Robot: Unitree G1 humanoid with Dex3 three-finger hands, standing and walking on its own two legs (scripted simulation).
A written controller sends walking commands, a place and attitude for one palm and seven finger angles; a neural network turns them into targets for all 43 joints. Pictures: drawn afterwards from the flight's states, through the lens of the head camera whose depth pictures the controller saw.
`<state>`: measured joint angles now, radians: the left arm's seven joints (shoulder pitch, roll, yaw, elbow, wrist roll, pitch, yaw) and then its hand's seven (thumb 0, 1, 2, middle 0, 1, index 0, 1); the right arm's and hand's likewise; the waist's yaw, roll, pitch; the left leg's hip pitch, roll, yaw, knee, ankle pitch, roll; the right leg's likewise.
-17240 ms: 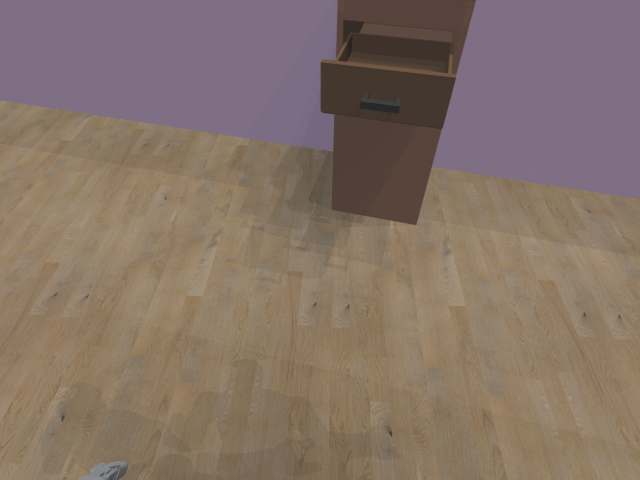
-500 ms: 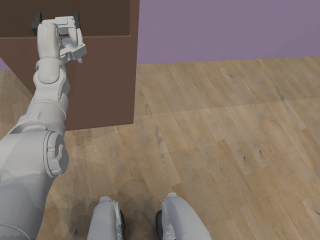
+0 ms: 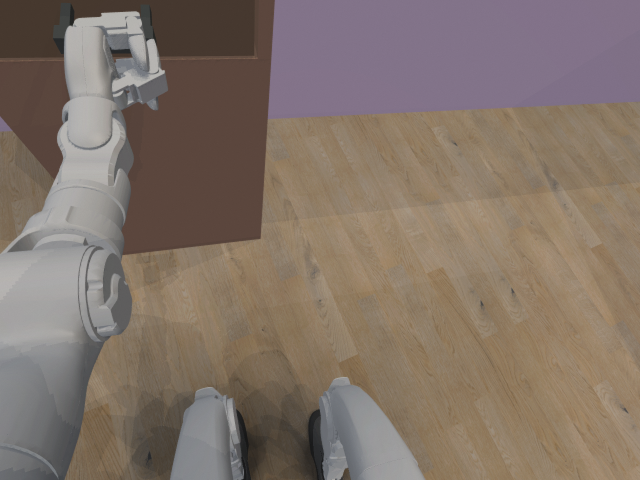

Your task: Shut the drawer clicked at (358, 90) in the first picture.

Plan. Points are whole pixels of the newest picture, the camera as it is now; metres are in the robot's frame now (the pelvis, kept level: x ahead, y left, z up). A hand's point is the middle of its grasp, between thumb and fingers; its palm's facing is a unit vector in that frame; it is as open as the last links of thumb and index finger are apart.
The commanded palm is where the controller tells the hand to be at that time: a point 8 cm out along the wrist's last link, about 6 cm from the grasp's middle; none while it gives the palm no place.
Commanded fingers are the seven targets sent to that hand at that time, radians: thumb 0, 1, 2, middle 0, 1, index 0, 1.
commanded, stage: pull the fist back off the drawer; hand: left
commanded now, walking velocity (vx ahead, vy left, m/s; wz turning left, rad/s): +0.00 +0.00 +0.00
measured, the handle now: (107, 26) +0.64 +0.17 +0.08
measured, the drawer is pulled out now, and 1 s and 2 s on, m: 0.00 0.00 0.00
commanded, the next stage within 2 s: draw the hand back to the body in 0.40 s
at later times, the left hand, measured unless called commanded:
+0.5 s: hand (154, 74) +0.57 +0.11 +0.09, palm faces +0.06 -1.00 -0.03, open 3.2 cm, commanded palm +0.53 +0.16 +0.09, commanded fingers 0.00 0.90 0.90 -1.40 -1.60 -1.40 -1.60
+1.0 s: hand (70, 131) +0.43 +0.16 +0.17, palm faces +0.04 -1.00 -0.03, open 3.3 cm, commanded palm +0.38 +0.21 +0.18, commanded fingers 0.00 0.90 0.90 -1.40 -1.60 -1.40 -1.60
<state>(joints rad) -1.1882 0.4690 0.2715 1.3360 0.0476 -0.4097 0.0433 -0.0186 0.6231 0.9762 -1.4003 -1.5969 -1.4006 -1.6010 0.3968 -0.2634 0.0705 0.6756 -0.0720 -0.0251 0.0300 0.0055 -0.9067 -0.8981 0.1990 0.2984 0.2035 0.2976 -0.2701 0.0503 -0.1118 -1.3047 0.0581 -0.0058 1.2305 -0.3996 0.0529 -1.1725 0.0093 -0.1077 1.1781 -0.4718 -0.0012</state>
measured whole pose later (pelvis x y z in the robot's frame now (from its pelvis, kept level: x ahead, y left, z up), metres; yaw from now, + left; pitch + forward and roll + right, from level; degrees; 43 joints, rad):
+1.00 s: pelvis +0.08 -0.02 +0.08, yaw +2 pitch +11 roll -2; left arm -0.20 0.24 0.16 0.38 -0.21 -0.26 -0.13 0.02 0.90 0.90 -1.40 -1.60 -1.40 -1.60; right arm 0.24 -0.27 0.01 0.54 0.04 0.05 0.00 0.01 -0.91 -0.90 0.20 0.30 0.20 0.30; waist -0.04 0.04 -0.12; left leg -0.63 0.05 0.03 0.85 -0.40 0.01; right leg -0.52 0.02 -0.07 0.79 -0.46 -0.02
